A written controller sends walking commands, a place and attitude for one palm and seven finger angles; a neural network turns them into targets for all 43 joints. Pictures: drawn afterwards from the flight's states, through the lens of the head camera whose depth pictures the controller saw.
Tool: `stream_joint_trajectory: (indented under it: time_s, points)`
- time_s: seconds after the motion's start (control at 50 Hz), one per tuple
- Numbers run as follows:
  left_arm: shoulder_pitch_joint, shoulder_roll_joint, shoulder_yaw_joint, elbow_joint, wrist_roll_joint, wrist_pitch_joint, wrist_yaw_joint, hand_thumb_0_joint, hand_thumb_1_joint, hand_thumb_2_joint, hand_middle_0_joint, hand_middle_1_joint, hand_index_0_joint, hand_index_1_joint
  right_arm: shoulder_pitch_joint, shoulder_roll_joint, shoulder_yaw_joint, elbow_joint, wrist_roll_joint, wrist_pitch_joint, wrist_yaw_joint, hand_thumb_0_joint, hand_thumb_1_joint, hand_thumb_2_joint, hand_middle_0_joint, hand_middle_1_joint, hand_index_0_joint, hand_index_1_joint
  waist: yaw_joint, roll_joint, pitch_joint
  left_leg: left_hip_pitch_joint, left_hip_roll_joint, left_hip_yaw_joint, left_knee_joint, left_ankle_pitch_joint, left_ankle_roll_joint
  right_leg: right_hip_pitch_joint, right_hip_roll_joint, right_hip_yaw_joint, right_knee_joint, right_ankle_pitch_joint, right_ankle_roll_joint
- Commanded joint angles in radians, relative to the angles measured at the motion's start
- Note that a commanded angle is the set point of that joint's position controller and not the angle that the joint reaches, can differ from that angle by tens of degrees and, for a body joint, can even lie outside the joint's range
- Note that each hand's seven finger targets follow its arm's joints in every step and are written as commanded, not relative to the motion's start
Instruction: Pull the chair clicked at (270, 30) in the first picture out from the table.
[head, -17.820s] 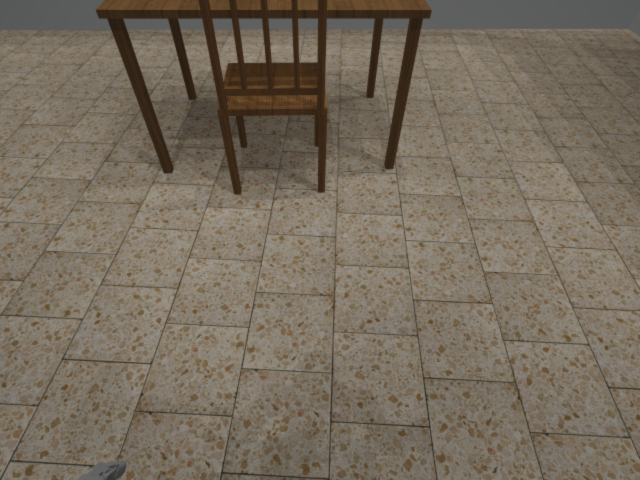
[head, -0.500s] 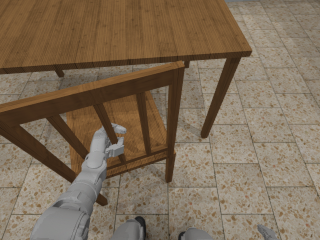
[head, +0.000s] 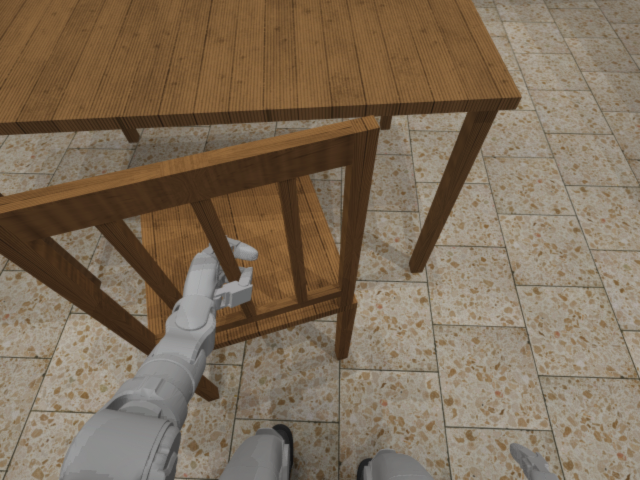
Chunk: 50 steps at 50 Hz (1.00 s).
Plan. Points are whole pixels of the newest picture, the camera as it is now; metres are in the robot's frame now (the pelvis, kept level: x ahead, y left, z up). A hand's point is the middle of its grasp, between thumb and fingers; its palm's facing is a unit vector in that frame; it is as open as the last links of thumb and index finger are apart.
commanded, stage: step backward, pulling the chair out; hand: left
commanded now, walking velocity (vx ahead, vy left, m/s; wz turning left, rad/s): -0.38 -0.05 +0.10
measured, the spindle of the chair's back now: (231, 268) +0.40 +0.14 -0.05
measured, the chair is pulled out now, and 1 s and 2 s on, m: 0.16 0.17 0.27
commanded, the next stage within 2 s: none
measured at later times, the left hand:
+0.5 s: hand (244, 287) +0.37 +0.12 -0.05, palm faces -0.02 -0.98 -0.20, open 5.2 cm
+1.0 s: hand (242, 292) +0.36 +0.12 -0.05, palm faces +0.02 -0.98 -0.20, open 5.3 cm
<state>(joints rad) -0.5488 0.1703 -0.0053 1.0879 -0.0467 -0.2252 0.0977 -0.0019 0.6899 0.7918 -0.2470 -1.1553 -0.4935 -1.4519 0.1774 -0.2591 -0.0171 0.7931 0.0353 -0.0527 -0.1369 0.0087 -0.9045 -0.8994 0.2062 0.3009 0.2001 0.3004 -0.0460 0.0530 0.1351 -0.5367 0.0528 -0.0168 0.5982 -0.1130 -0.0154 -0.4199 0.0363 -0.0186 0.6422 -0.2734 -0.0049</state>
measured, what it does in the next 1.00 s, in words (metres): stands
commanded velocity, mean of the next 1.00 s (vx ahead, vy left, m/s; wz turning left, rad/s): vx -0.38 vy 0.00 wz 0.07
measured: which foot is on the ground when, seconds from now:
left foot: down 0.00-0.94, up 0.96-1.00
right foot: down 0.00-1.00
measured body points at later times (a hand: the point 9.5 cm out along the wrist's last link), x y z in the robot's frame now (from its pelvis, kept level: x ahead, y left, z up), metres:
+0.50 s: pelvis -0.01 +0.00 +0.00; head +0.08 -0.01 +0.44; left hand +0.36 +0.17 -0.04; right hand +0.10 -0.26 -0.14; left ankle +0.12 +0.13 -0.72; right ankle +0.04 -0.12 -0.72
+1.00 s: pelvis -0.01 -0.01 +0.00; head +0.08 -0.03 +0.43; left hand +0.35 +0.18 -0.04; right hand +0.11 -0.26 -0.14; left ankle +0.09 +0.13 -0.71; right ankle +0.04 -0.12 -0.72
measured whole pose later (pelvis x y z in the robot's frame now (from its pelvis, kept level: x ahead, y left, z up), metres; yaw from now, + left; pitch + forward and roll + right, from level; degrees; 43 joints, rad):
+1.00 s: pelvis -0.01 -0.01 +0.00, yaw +2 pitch +0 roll -2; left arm -0.58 0.18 0.01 1.03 -0.06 -0.18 0.09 0.02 0.68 0.81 -0.25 -1.20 -0.49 -1.45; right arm 0.14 -0.24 0.01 0.78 0.05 -0.08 -0.12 0.01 -0.90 -0.90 0.21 0.30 0.20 0.30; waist -0.05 0.06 0.22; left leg -0.53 0.03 -0.07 0.75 -0.28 -0.04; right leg -0.39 0.02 -0.06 0.67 -0.28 -0.03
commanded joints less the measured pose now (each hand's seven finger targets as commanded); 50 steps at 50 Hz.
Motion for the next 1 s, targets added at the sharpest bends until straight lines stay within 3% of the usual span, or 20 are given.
stream_joint_trajectory:
  time_s: [0.0,0.06,0.12,0.16,0.24,0.3,0.4,0.46,0.52,0.56,0.58,0.62,0.64,0.7,0.76,0.82,0.86,0.9,0.92,0.98]
  points:
    - [-0.4,0.193,0.027,-0.228,0.001,-0.063,0.016,0.0,0.9,0.9,-0.5,-1.45,-0.5,-1.45,0.02,-0.13,-0.034,-0.093,0.0,-0.032,-0.007,0.0,-0.9,-0.9,0.2,0.3,0.2,0.3,-0.007,0.066,-0.462,0.291,0.12,-0.163,-0.091,0.022,0.076,0.063,-0.057,0.069,-0.08,-0.018,0.008]
    - [-0.384,0.228,0.052,-0.219,0.003,-0.057,0.019,0.0,0.9,0.9,-0.5,-1.45,-0.5,-1.45,0.02,-0.131,-0.039,-0.099,0.002,-0.036,-0.006,0.0,-0.9,-0.9,0.2,0.3,0.2,0.3,-0.009,-0.001,-0.445,0.263,0.086,-0.124,-0.047,-0.023,0.058,0.08,-0.093,0.11,-0.151,-0.032,0.0]
    - [-0.394,0.238,0.047,-0.222,0.004,-0.059,0.022,0.0,0.9,0.9,-0.5,-1.45,-0.5,-1.45,0.017,-0.125,-0.038,-0.101,0.007,-0.042,-0.004,0.0,-0.9,-0.9,0.2,0.3,0.2,0.3,-0.015,-0.057,-0.428,0.274,0.037,-0.062,0.025,-0.064,0.022,0.068,-0.176,0.167,-0.223,-0.001,-0.024]
    - [-0.386,0.253,0.057,-0.206,0.003,-0.053,0.027,0.0,0.9,0.9,-0.5,-1.45,-0.5,-1.45,0.017,-0.131,-0.037,-0.095,0.01,-0.043,-0.008,0.0,-0.9,-0.9,0.2,0.3,0.2,0.3,-0.018,-0.104,-0.419,0.298,0.018,-0.047,0.053,-0.053,0.004,0.055,-0.211,0.16,-0.231,0.045,-0.038]
    - [-0.392,0.21,0.038,-0.23,-0.003,-0.06,0.019,0.0,0.9,0.9,-0.5,-1.45,-0.5,-1.45,0.004,-0.135,-0.031,-0.098,0.006,-0.042,-0.008,0.0,-0.9,-0.9,0.2,0.3,0.2,0.3,-0.003,-0.041,-0.429,0.294,0.084,-0.134,-0.044,0.05,0.043,0.09,-0.124,0.087,-0.14,0.05,0.003]
    - [-0.399,0.174,0.026,-0.248,-0.01,-0.056,0.012,0.0,0.9,0.9,-0.5,-1.45,-0.5,-1.45,0.003,-0.143,-0.031,-0.097,0.001,-0.043,-0.003,0.0,-0.9,-0.9,0.2,0.3,0.2,0.3,0.01,0.062,-0.462,0.294,0.155,-0.232,-0.115,0.102,0.088,0.11,-0.06,0.048,-0.023,-0.002,0.006]
    - [-0.4,0.164,0.022,-0.257,-0.005,-0.048,0.002,0.0,0.9,0.9,-0.5,-1.45,-0.5,-1.45,0.012,-0.135,-0.033,-0.097,-0.003,-0.049,0.004,0.0,-0.9,-0.9,0.2,0.3,0.2,0.3,0.011,0.071,-0.464,0.265,0.164,-0.228,-0.099,0.072,0.095,0.142,-0.062,0.061,-0.052,-0.031,-0.008]
    - [-0.385,0.205,0.047,-0.246,0.0,-0.049,0.006,0.0,0.9,0.9,-0.5,-1.45,-0.5,-1.45,0.019,-0.141,-0.039,-0.101,0.001,-0.054,0.004,0.0,-0.9,-0.9,0.2,0.3,0.2,0.3,0.002,0.023,-0.463,0.23,0.114,-0.178,-0.036,0.008,0.063,0.158,-0.116,0.116,-0.119,-0.014,-0.029]
    - [-0.405,0.224,0.042,-0.257,0.001,-0.051,0.012,0.0,0.9,0.9,-0.5,-1.45,-0.5,-1.45,0.012,-0.121,-0.033,-0.108,0.008,-0.054,0.004,0.0,-0.9,-0.9,0.2,0.3,0.2,0.3,-0.01,-0.103,-0.423,0.223,0.043,-0.093,0.079,-0.097,0.017,0.111,-0.243,0.214,-0.218,-0.015,-0.065]
    - [-0.382,0.244,0.06,-0.244,-0.001,-0.044,0.02,0.0,0.9,0.9,-0.5,-1.45,-0.5,-1.45,0.001,-0.124,-0.031,-0.101,0.011,-0.053,-0.002,0.0,-0.9,-0.9,0.2,0.3,0.2,0.3,-0.005,-0.125,-0.415,0.272,0.01,-0.066,0.137,-0.122,-0.009,0.069,-0.299,0.213,-0.234,0.044,-0.09]
    - [-0.376,0.226,0.049,-0.255,-0.001,-0.042,0.018,0.0,0.9,0.9,-0.5,-1.45,-0.5,-1.45,-0.007,-0.123,-0.026,-0.097,0.008,-0.053,-0.003,0.0,-0.9,-0.9,0.2,0.3,0.2,0.3,0.004,-0.097,-0.421,0.279,0.027,-0.079,0.105,-0.061,-0.006,0.091,-0.288,0.178,-0.197,0.127,-0.081]
    - [-0.384,0.203,0.044,-0.266,-0.004,-0.046,0.015,0.0,0.9,0.9,-0.5,-1.45,-0.5,-1.45,-0.009,-0.136,-0.027,-0.1,0.005,-0.051,-0.006,0.0,-0.9,-0.9,0.2,0.3,0.2,0.3,0.006,-0.076,-0.441,0.274,0.085,-0.138,0.013,0.089,0.028,0.146,-0.205,0.107,-0.112,0.191,-0.035]
    - [-0.389,0.185,0.036,-0.256,-0.009,-0.046,0.011,0.0,0.9,0.9,-0.5,-1.45,-0.5,-1.45,-0.006,-0.144,-0.028,-0.103,0.009,-0.047,-0.001,0.0,-0.9,-0.9,0.2,0.3,0.2,0.3,0.006,-0.071,-0.433,0.269,0.118,-0.182,-0.028,0.102,0.051,0.151,-0.16,0.086,-0.084,0.125,-0.018]
    - [-0.401,0.141,0.014,-0.288,-0.014,-0.046,0.0,0.0,0.9,0.9,-0.5,-1.45,-0.5,-1.45,-0.008,-0.144,-0.023,-0.106,-0.003,-0.044,0.009,0.0,-0.9,-0.9,0.2,0.3,0.2,0.3,0.024,0.113,-0.444,0.268,0.206,-0.324,-0.153,0.084,0.118,0.136,-0.057,0.038,0.041,-0.094,-0.005]
    - [-0.382,0.148,0.024,-0.282,-0.009,-0.037,-0.003,0.0,0.9,0.9,-0.5,-1.45,-0.5,-1.45,0.014,-0.145,-0.027,-0.101,-0.007,-0.053,0.011,0.0,-0.9,-0.9,0.2,0.3,0.2,0.3,0.026,0.12,-0.472,0.328,0.212,-0.314,-0.132,0.129,0.126,0.132,-0.043,0.038,-0.003,-0.121,-0.013]
    - [-0.402,0.161,0.021,-0.298,-0.002,-0.038,-0.008,0.0,0.9,0.9,-0.5,-1.45,-0.5,-1.45,0.014,-0.14,-0.028,-0.109,0.0,-0.057,0.012,0.0,-0.9,-0.9,0.2,0.3,0.2,0.3,0.019,0.084,-0.481,0.271,0.181,-0.243,-0.077,0.127,0.099,0.207,-0.083,0.071,-0.067,-0.002,-0.027]
    - [-0.388,0.201,0.043,-0.276,-0.002,-0.034,-0.005,0.0,0.9,0.9,-0.5,-1.45,-0.5,-1.45,0.021,-0.144,-0.033,-0.117,0.008,-0.056,0.01,0.0,-0.9,-0.9,0.2,0.3,0.2,0.3,0.008,0.0,-0.443,0.204,0.131,-0.196,-0.008,-0.001,0.069,0.204,-0.15,0.146,-0.133,-0.022,-0.052]
    - [-0.41,0.231,0.043,-0.277,-0.001,-0.035,0.004,0.0,0.9,0.9,-0.5,-1.45,-0.5,-1.45,0.013,-0.123,-0.029,-0.112,0.018,-0.054,0.008,0.0,-0.9,-0.9,0.2,0.3,0.2,0.3,-0.002,-0.14,-0.42,0.189,0.036,-0.094,0.158,-0.124,0.004,0.155,-0.324,0.294,-0.245,0.007,-0.11]
    - [-0.401,0.233,0.043,-0.271,-0.002,-0.028,0.01,0.0,0.9,0.9,-0.5,-1.45,-0.5,-1.45,-0.007,-0.123,-0.025,-0.105,0.021,-0.053,0.008,0.0,-0.9,-0.9,0.2,0.3,0.2,0.3,0.011,-0.142,-0.412,0.207,0.002,-0.073,0.253,-0.204,-0.022,0.131,-0.394,0.313,-0.265,0.098,-0.143]
    - [-0.349,0.231,0.063,-0.274,-0.004,-0.003,0.009,0.0,0.9,0.9,-0.5,-1.45,-0.5,-1.45,-0.025,-0.124,-0.01,-0.099,0.01,-0.052,-0.002,0.0,-0.9,-0.9,0.2,0.3,0.2,0.3,0.025,-0.133,-0.424,0.179,-0.002,-0.101,0.197,-0.229,-0.028,0.265,-0.39,0.212,-0.147,0.554,-0.132]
